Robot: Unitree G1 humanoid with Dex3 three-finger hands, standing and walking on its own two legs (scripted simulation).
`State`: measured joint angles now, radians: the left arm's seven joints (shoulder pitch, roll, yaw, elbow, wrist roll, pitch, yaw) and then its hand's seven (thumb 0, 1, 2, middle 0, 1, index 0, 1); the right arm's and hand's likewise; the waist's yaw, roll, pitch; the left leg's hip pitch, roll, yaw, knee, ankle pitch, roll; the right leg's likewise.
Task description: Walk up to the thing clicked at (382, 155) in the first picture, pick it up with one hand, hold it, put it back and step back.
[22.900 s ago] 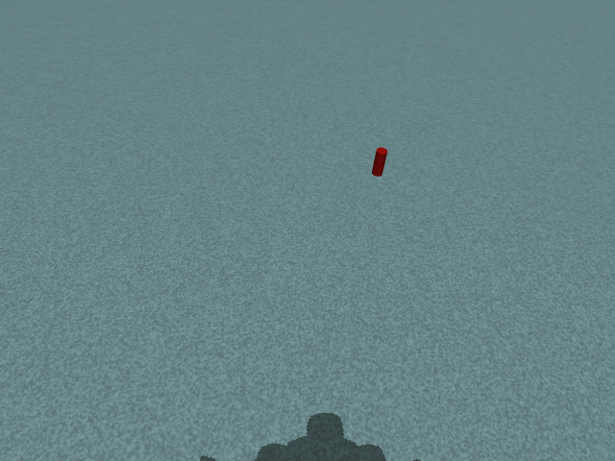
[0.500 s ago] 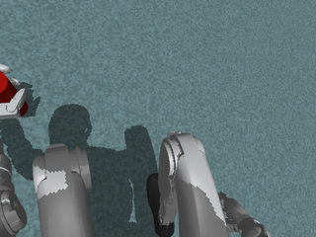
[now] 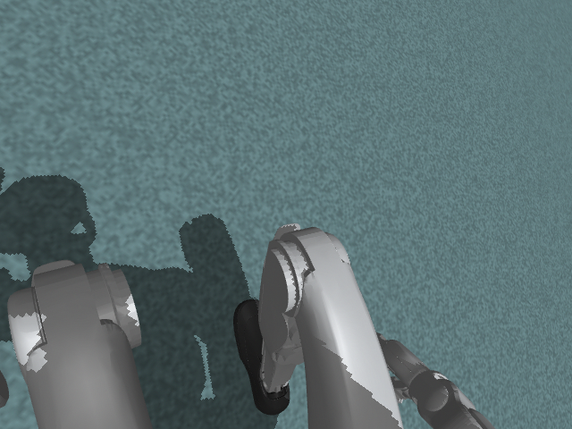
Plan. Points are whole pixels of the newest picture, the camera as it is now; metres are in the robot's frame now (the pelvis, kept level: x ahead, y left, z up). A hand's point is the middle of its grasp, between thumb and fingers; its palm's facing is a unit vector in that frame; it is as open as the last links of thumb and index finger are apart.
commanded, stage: lower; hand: left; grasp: from the side
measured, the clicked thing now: out of the picture +0.43 +0.30 -0.16
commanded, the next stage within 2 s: loosen in 1.04 s
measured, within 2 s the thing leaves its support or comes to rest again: rests again in 0.98 s
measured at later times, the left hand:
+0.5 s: hand out of the picture +0.44 +0.29 -0.17, palm faces +0.37 -0.93 +0.01, open 7.7 cm
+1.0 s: hand out of the picture +0.44 +0.29 -0.18, palm faces +0.38 -0.93 +0.01, open 7.7 cm
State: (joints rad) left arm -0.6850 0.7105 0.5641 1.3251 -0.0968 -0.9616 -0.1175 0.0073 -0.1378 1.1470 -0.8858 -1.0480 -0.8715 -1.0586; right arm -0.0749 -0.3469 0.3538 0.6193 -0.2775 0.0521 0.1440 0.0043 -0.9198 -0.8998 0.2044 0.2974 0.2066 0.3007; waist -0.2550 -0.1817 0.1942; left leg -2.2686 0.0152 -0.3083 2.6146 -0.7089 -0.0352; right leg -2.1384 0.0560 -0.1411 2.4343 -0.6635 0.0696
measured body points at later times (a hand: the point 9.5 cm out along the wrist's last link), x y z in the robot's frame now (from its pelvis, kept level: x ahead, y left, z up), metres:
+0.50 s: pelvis -0.01 +0.01 +0.00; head +0.23 +0.18 +0.33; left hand +0.41 +0.34 -0.16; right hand +0.15 -0.24 -0.05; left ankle +0.07 +0.13 -0.25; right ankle +0.12 -0.13 -0.25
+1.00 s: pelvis -0.01 +0.02 +0.00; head +0.23 +0.20 +0.32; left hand +0.42 +0.34 -0.18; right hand +0.14 -0.24 -0.04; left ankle +0.07 +0.13 -0.25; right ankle +0.12 -0.13 -0.25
